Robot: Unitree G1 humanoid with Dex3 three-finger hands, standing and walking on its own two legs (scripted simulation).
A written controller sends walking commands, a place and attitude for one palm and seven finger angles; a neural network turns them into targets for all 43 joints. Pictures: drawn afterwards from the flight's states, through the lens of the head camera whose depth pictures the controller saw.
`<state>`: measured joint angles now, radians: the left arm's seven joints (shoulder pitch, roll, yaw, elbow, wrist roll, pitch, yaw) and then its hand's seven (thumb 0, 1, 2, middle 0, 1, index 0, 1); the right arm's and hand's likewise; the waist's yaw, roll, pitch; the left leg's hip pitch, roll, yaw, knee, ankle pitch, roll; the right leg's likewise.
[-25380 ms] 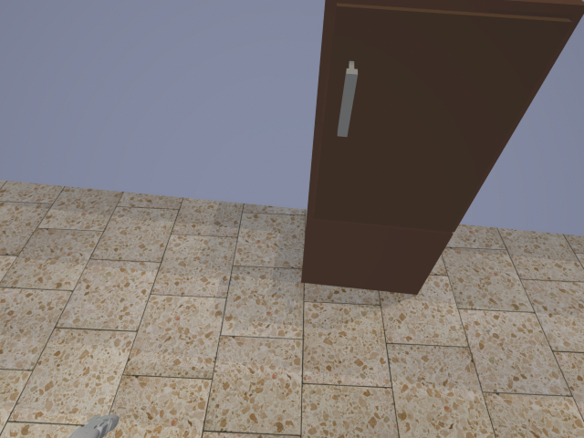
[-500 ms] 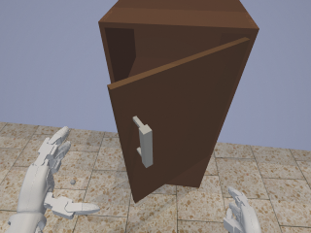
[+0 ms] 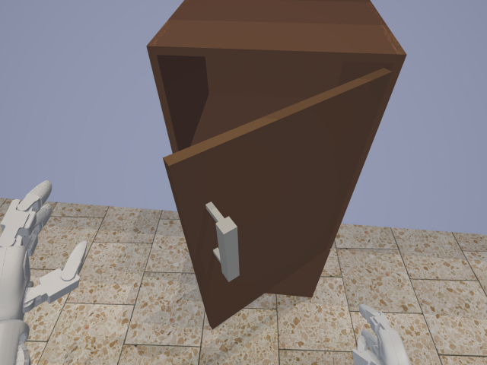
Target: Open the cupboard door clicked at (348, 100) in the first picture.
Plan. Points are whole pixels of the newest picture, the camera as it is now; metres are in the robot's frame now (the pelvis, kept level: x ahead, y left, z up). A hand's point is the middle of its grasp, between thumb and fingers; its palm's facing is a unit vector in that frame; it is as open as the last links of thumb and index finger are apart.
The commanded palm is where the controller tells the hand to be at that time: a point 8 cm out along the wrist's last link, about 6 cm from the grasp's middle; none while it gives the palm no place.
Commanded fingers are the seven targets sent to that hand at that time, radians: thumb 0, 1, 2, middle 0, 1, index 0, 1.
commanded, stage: draw the hand back to the body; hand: left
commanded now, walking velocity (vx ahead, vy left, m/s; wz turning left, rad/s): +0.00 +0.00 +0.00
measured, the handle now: (221, 242) +0.29 +0.08 +0.07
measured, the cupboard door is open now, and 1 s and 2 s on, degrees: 40 40 40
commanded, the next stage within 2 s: step back with the hand held close in 0.42 s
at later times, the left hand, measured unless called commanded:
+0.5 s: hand (75, 267) +0.18 +0.23 +0.15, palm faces +0.42 -0.80 -0.42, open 7.5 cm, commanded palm +0.13 +0.28 +0.17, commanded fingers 0.00 0.90 0.90 -0.20 -0.30 -0.20 -0.30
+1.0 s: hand (51, 290) +0.16 +0.25 +0.14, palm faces +0.29 -0.80 -0.52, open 7.4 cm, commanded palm +0.09 +0.30 +0.17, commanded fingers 0.00 0.90 0.90 -0.20 -0.30 -0.20 -0.30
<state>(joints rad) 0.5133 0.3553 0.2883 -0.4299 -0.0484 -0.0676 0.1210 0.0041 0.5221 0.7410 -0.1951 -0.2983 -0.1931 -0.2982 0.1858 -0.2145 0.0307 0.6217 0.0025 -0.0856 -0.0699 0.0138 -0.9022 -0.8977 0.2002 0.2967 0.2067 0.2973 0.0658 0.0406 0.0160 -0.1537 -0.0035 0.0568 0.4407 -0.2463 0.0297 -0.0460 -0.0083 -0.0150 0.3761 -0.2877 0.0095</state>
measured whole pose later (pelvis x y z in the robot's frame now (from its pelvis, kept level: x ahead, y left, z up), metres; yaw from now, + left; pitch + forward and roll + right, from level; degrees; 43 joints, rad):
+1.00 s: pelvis -0.06 +0.00 +0.00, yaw -2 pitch +0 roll -1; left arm 0.58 0.46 0.40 -0.53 -0.05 -0.13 0.12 0.01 0.88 0.90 -0.21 -0.30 -0.21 -0.30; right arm 0.16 -0.22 -0.02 0.53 0.03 0.03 -0.08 0.01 -0.90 -0.90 0.20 0.30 0.20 0.30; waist 0.00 0.00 0.06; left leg -0.31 0.03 0.09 0.49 -0.18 0.03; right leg -0.23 0.02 0.02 0.46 -0.22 0.01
